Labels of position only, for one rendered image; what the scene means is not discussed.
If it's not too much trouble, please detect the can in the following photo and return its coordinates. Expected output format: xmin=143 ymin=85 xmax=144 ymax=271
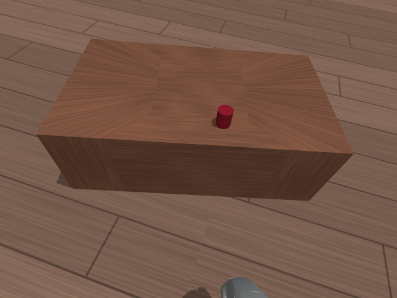
xmin=216 ymin=105 xmax=234 ymax=129

